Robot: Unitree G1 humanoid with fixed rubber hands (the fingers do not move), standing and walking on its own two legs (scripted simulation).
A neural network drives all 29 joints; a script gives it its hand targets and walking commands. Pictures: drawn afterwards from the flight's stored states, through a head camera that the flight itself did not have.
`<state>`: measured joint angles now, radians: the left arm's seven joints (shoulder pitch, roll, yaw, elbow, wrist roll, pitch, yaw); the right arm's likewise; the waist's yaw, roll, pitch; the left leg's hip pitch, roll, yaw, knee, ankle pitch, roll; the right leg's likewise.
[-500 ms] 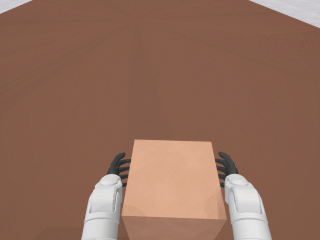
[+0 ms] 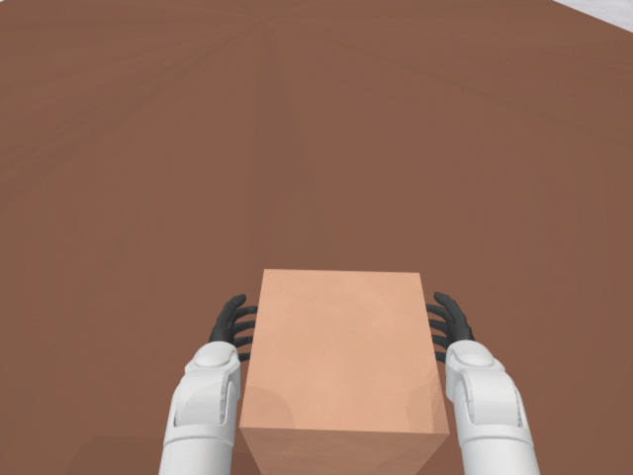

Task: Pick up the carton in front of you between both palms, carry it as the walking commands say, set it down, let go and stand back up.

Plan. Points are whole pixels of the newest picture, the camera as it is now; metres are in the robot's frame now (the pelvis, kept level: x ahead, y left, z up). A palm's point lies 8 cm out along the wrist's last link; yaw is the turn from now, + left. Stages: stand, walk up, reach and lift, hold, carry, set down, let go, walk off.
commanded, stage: hold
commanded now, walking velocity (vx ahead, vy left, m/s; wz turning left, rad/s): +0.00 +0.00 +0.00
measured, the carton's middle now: (338, 381) +0.28 +0.00 -0.04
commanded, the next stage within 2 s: set down in 0.54 s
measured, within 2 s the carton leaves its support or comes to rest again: neither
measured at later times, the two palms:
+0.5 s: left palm (216, 359) +0.26 +0.15 +0.05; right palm (462, 357) +0.27 -0.15 +0.05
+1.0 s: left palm (239, 357) +0.32 +0.15 -0.05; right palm (440, 359) +0.32 -0.15 -0.04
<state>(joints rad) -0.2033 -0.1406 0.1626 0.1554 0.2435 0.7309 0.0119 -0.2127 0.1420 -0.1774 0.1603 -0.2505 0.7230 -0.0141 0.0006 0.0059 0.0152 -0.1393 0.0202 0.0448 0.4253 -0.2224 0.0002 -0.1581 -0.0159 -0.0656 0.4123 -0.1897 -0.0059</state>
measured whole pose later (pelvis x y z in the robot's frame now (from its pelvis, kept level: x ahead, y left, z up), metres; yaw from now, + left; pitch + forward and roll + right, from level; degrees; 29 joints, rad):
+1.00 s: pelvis -0.02 +0.00 -0.02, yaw +0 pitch +6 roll +0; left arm -0.48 -0.20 0.47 0.53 0.42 0.36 -0.05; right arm -0.48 0.21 -0.49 0.51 -0.41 0.37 0.03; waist -0.02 0.01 0.07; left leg -0.48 -0.04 -0.05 0.65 -0.28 0.01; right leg -0.50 0.04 0.05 0.64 -0.25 0.00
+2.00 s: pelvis -0.08 +0.01 -0.28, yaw +1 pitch +46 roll -1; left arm -0.99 0.05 0.33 0.78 0.14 0.21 0.07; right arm -0.92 0.03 -0.47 0.67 -0.15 0.20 -0.09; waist -0.04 0.01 -0.14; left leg -2.02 -0.14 -0.07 1.76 -0.53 -0.03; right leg -2.03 0.11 0.07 1.74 -0.50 0.06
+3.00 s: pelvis -0.09 +0.01 -0.40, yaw +0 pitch +38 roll -2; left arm -1.33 0.22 0.18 1.10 0.02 0.13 0.11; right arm -1.20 -0.10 -0.43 0.90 -0.05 0.14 -0.14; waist -0.05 0.00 0.22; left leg -2.26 -0.14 -0.03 2.20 -0.61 -0.03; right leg -2.26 0.12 0.04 2.17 -0.58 0.08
